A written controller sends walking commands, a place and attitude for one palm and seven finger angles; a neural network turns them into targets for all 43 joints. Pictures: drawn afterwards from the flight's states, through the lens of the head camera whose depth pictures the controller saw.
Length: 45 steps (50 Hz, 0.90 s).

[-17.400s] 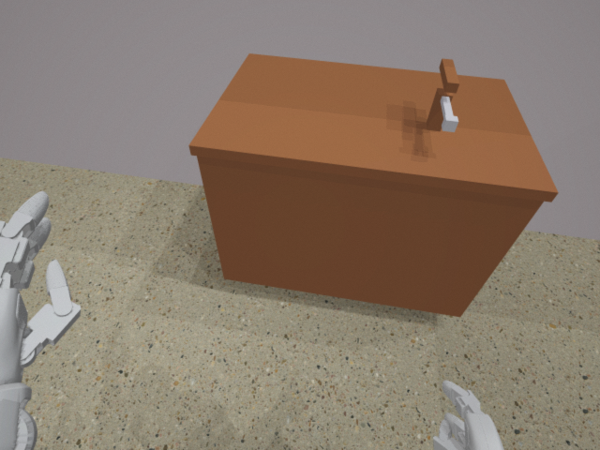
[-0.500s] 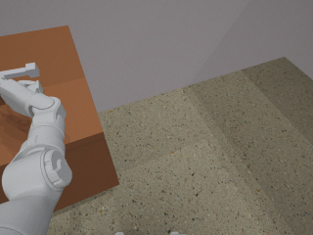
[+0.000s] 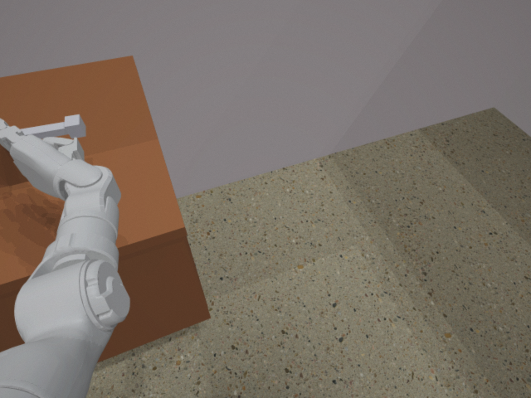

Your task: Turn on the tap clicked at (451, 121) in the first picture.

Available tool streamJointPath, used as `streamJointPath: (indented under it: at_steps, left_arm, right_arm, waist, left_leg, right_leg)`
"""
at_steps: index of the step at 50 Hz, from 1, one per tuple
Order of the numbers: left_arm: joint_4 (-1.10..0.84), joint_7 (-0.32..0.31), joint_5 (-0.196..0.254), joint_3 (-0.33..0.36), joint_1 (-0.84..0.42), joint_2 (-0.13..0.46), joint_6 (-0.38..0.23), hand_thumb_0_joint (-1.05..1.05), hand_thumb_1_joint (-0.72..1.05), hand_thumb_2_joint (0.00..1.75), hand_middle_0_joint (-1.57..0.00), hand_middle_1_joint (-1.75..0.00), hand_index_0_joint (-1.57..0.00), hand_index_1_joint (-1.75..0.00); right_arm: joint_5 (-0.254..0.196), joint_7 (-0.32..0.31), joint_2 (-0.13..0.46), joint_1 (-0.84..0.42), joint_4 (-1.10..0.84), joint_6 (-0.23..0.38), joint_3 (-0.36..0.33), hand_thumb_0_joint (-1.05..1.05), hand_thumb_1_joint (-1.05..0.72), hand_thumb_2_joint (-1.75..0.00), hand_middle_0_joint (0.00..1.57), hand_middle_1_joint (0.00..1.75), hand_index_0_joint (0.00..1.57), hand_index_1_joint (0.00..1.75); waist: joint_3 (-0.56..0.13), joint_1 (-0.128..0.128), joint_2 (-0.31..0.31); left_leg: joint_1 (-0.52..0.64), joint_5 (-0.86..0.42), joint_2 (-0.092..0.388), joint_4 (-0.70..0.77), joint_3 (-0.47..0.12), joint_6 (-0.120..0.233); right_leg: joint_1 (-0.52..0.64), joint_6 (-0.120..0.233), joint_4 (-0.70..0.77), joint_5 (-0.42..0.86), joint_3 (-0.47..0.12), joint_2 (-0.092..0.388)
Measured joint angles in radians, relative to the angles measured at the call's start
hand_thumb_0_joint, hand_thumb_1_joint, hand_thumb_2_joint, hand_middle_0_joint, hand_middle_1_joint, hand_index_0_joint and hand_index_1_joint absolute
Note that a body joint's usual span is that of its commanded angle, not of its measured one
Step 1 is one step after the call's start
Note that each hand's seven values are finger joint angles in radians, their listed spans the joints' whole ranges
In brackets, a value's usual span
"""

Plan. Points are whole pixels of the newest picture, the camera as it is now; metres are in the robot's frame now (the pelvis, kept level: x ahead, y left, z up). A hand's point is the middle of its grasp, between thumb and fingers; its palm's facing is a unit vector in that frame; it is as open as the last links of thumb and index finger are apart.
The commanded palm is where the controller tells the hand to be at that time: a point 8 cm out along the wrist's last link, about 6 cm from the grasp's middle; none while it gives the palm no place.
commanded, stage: lift the hand up off the lever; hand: left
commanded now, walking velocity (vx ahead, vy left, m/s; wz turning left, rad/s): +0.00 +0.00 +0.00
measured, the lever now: (75, 126) +0.58 +0.30 +0.06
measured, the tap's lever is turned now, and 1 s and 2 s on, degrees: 86 86 86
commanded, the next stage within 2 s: draw the hand back beside the body in 0.74 s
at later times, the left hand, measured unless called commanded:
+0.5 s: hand (60, 140) +0.48 +0.27 +0.12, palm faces +0.82 -0.56 -0.10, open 7.8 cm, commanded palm +0.42 +0.28 +0.13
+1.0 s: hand (81, 140) +0.46 +0.23 +0.14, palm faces +0.54 -0.83 -0.12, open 7.8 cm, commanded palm +0.38 +0.27 +0.14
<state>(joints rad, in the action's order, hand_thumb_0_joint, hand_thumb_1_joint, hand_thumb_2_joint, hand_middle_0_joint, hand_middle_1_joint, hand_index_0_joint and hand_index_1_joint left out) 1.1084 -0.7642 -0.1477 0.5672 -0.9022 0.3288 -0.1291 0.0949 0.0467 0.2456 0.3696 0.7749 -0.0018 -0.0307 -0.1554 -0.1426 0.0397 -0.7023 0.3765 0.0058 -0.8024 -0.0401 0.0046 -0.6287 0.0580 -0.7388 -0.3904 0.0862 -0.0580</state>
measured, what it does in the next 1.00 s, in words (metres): stands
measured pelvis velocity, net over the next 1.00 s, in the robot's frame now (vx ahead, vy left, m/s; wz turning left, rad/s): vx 0.00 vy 0.00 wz -0.03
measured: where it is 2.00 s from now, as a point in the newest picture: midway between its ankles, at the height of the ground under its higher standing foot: outside the picture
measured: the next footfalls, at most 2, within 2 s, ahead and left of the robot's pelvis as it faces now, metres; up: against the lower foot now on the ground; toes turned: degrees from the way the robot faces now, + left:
none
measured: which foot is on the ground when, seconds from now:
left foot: down 0.00-1.00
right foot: down 0.00-1.00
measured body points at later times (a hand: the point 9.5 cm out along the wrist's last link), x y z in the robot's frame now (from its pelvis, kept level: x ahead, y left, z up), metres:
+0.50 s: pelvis +0.00 +0.00 +0.01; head +0.05 +0.01 +0.45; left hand +0.43 +0.30 +0.13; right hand +0.00 -0.27 -0.12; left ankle +0.00 +0.11 -0.71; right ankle -0.03 -0.08 -0.71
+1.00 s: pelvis +0.00 +0.00 +0.02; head +0.03 -0.01 +0.47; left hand +0.42 +0.27 +0.15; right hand +0.02 -0.26 -0.11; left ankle +0.00 +0.11 -0.71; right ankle -0.03 -0.08 -0.71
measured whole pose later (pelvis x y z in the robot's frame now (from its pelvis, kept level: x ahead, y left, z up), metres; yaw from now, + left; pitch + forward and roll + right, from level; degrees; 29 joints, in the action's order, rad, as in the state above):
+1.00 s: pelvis +0.00 +0.00 +0.02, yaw -2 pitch +9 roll -1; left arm 0.78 -0.36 -0.03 0.40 -0.63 0.31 -0.09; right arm 0.02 -0.03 0.24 0.37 0.73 -0.05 -0.03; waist -0.11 -0.09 0.04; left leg -0.49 0.34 0.01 -0.67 0.00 0.01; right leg -0.43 0.05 -0.62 -0.34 0.04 -0.07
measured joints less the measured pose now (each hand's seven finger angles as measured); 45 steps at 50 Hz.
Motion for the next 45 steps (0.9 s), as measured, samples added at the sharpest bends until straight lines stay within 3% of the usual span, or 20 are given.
streamJointPath:
  at_steps: [15, 28, 42, 44, 45]
  left_arm:
    - [-0.029, 0.014, 0.006, 0.02, 0.027, 0.013, 0.035, 0.01, 0.9, 0.9, -0.15, -0.15, -0.15, -0.15]
    - [-0.062, 0.025, 0.032, -0.029, 0.023, -0.012, 0.042, 0.01, 0.9, 0.9, -0.15, -0.15, -0.15, -0.15]
    - [-0.085, 0.002, 0.005, -0.003, 0.044, -0.032, 0.065, 0.01, 0.9, 0.9, -0.15, -0.15, -0.15, -0.15]
    - [-0.102, 0.029, 0.006, -0.032, 0.06, -0.025, 0.069, 0.01, 0.9, 0.9, -0.15, -0.15, -0.15, -0.15]
    - [-0.125, 0.078, 0.006, -0.059, 0.081, -0.019, 0.068, 0.01, 0.9, 0.9, -0.15, -0.15, -0.15, -0.15]
  right_arm:
    - [-0.011, -0.012, -0.003, 0.011, 0.003, -0.008, 0.001, 0.0, -0.91, -0.9, 0.2, 0.3, 0.2, 0.3]
    - [-0.015, -0.016, 0.009, 0.003, 0.017, 0.001, -0.007, 0.0, -0.91, -0.9, 0.2, 0.3, 0.2, 0.3]
    - [-0.013, -0.016, -0.011, -0.016, 0.003, -0.003, -0.003, 0.0, -0.91, -0.9, 0.2, 0.3, 0.2, 0.3]
    - [-0.016, -0.02, -0.012, -0.015, 0.002, -0.006, -0.003, 0.0, -0.91, -0.9, 0.2, 0.3, 0.2, 0.3]
    - [-0.021, -0.026, -0.012, -0.014, -0.002, -0.012, -0.003, 0.0, -0.91, -0.9, 0.2, 0.3, 0.2, 0.3]
  waist:
    - [0.008, 0.003, 0.0]
    - [0.02, 0.017, 0.0]
    - [0.014, 0.021, 0.001]
    - [0.019, 0.024, 0.0]
    - [0.024, 0.028, -0.002]
  left_leg:
    - [0.05, -0.011, 0.002, 0.033, 0.006, 0.0]
    - [0.079, -0.024, -0.007, 0.059, -0.001, 0.003]
    - [0.099, -0.025, -0.005, 0.069, 0.012, 0.004]
    - [0.105, -0.026, -0.005, 0.07, 0.012, 0.003]
    - [0.114, -0.026, -0.003, 0.074, 0.015, 0.003]
  right_leg:
    - [0.047, 0.0, 0.031, 0.012, -0.007, -0.002]
    - [0.081, -0.004, 0.06, 0.023, -0.001, 0.006]
    - [0.093, -0.004, 0.06, 0.024, -0.014, 0.005]
    - [0.098, -0.004, 0.06, 0.024, -0.014, 0.005]
    - [0.105, -0.003, 0.062, 0.025, -0.017, 0.004]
